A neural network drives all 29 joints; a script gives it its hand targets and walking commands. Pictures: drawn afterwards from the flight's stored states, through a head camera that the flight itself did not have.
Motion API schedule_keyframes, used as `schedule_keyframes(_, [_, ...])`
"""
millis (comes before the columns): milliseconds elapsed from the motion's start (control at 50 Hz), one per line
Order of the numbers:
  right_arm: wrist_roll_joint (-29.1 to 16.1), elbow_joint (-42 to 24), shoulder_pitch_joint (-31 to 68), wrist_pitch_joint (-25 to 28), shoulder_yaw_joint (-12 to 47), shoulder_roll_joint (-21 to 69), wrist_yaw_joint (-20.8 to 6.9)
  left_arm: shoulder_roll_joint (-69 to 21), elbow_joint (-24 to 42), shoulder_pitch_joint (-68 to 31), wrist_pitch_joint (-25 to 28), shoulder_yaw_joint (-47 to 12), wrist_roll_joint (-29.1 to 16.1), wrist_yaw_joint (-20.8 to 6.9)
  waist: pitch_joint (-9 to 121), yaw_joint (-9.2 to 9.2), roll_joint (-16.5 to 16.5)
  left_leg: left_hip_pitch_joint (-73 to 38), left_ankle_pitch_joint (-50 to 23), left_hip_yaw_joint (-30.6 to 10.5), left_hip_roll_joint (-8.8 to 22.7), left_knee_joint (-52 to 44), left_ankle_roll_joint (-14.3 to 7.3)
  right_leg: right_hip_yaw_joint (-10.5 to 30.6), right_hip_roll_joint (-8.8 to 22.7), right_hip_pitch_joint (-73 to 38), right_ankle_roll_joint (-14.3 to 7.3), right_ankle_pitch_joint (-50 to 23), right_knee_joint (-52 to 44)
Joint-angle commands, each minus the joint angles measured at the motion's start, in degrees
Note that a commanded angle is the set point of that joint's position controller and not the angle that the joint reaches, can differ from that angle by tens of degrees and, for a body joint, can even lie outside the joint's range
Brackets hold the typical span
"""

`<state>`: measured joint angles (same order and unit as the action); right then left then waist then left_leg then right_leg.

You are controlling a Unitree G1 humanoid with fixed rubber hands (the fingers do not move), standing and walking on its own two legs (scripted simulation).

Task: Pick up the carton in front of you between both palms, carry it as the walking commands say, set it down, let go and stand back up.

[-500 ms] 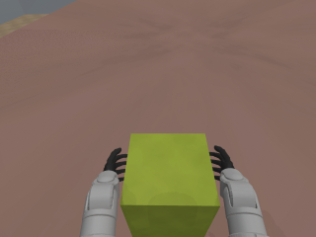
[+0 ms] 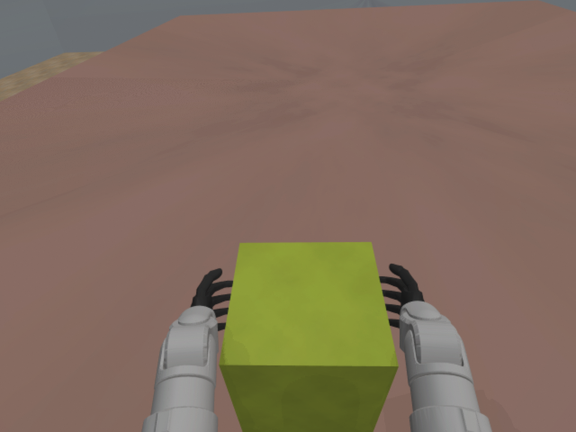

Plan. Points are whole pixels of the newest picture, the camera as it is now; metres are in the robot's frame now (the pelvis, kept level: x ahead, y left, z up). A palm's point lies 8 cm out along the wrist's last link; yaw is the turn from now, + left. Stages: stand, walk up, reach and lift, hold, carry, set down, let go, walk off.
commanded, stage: set down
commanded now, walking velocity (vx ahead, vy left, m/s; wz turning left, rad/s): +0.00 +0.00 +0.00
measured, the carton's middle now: (306, 340) +0.31 +0.00 -0.03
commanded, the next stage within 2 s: none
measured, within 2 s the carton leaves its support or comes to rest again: neither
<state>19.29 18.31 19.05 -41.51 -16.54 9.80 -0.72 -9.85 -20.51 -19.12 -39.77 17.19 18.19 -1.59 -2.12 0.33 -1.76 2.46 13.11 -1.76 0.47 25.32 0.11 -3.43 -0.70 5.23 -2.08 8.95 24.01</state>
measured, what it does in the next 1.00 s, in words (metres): lowers itself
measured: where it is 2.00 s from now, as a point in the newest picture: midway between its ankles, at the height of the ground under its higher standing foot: outside the picture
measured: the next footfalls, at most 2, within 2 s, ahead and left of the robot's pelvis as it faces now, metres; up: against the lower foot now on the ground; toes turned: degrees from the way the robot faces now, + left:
none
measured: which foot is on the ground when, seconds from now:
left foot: down 0.00-1.00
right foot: down 0.00-1.00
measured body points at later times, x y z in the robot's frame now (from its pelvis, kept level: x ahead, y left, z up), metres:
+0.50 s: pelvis +0.00 +0.02 -0.03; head +0.14 +0.01 +0.40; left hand +0.37 +0.15 -0.08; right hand +0.35 -0.15 -0.08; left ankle +0.03 +0.13 -0.74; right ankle +0.06 -0.10 -0.74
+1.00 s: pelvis -0.03 +0.03 -0.15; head +0.21 +0.02 +0.23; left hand +0.44 +0.16 -0.23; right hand +0.41 -0.14 -0.23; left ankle +0.03 +0.13 -0.74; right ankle +0.06 -0.10 -0.74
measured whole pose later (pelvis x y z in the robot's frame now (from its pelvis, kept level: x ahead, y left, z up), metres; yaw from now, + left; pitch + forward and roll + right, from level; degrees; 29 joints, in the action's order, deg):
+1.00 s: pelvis -0.03 +0.03 -0.15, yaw +1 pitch +39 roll +0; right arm 17.1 27.4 44.5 -16.1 -31.9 9.5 1.8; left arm -3.7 -36.1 -48.7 -15.4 25.0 15.8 -0.9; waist 7.7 2.1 -1.1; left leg 87.8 26.2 -0.6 -2.8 75.1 -0.8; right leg 2.0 -0.2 90.3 1.5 21.0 72.4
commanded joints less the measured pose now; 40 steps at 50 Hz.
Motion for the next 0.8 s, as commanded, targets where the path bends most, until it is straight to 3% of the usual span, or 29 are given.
schedule_keyframes(0, [-15.9, 0.3, 29.4, 1.7, 29.9, 53.9, -15.3, -54.1, 0.9, -30.3, 1.9, -28.3, -14.7, -14.1, 10.2, -0.33, 2.6, 11.3, 5.5, -2.6, -4.2, -6.8, -2.8, 9.0, -1.1, -11.0, 1.6, 7.9, -5.5])
schedule_keyframes(100, [-14.2, 3.2, 31.4, 2.9, 26.4, 53.8, -14.5, -52.5, -1.8, -32.7, 3.2, -25.3, -12.7, -14.1, 9.4, -0.11, 2.9, 12.0, 5.1, -2.5, -4.6, -5.5, -2.9, 9.1, -1.0, -10.3, 1.5, 6.2, -4.4])
schedule_keyframes(220, [-6.9, 11.7, 36.2, 7.8, 14.3, 49.3, -12.3, -47.0, -10.8, -38.6, 8.6, -14.5, -4.9, -12.9, 5.5, 0.87, 2.6, 17.8, 6.3, -2.5, -5.4, -1.0, -3.3, 8.9, -1.6, -4.0, 0.9, 6.0, -0.1])
schedule_keyframes(340, [-0.7, 14.3, 32.8, 17.3, 6.3, 39.7, -9.7, -37.7, -14.4, -34.2, 17.6, -7.1, 1.3, -10.2, 9.4, 1.02, 2.1, 24.9, -1.7, -1.7, -6.6, 5.4, -2.8, 7.4, -3.6, 5.5, 1.3, -6.2, 8.0])
schedule_keyframes(400, [-1.8, 13.8, 33.1, 23.6, 9.0, 39.2, -9.5, -37.7, -14.3, -33.6, 23.6, -9.8, 0.0, -9.9, 16.3, 0.74, 1.7, 28.8, -6.4, -1.8, -7.3, 9.4, -1.9, 7.2, -4.6, 9.5, 1.8, -11.6, 13.0])
schedule_keyframes(500, [-6.5, 13.1, 36.6, 32.1, 19.2, 43.7, -9.8, -43.0, -12.6, -37.8, 32.2, -20.4, -5.2, -8.8, 35.5, 1.05, 0.8, 32.8, -16.9, -2.6, -8.1, 17.9, -0.3, 6.7, -5.9, 16.4, 2.0, -20.3, 22.4])
schedule_keyframes(560, [-9.3, 10.7, 39.4, 35.0, 25.0, 44.8, -9.6, -44.0, -9.9, -40.7, 34.7, -27.0, -8.4, -7.9, 49.5, 1.43, 0.9, 33.1, -24.9, -3.4, -7.8, 23.9, 0.5, 6.3, -6.4, 21.9, 2.5, -24.3, 28.3])
schedule_keyframes(600, [-11.0, 9.1, 41.9, 35.5, 27.9, 44.6, -9.7, -44.1, -9.1, -41.7, 34.9, -29.5, -9.7, -7.0, 56.4, 1.24, 1.2, 31.5, -28.8, -3.7, -7.3, 27.3, 1.0, 5.3, -6.9, 29.1, 3.4, -22.1, 31.1])
schedule_keyframes(660, [-10.8, 9.4, 43.0, 34.3, 27.5, 45.1, -10.0, -45.5, -8.3, -44.9, 33.5, -31.3, -10.7, -6.7, 59.6, 2.34, -0.6, 34.0, -25.2, -3.1, -7.8, 30.2, 2.0, 4.1, -7.6, 38.4, 3.2, -15.5, 33.5])
schedule_keyframes(720, [-9.2, 11.7, 43.9, 31.7, 24.0, 46.7, -10.8, -46.4, -10.3, -48.3, 30.9, -30.2, -10.6, -8.2, 56.0, 3.83, -1.5, 43.3, -13.2, -2.2, -8.3, 31.7, 2.0, 3.7, -7.8, 43.7, 2.7, -8.3, 35.6])
schedule_keyframes(780, [-7.9, 14.5, 46.3, 28.7, 20.8, 48.3, -11.7, -46.3, -13.2, -51.7, 28.2, -27.1, -9.7, -10.2, 52.3, 3.76, -2.0, 51.9, -4.2, -1.2, -8.7, 33.4, 1.3, 3.3, -7.7, 48.2, 2.5, -2.0, 37.8])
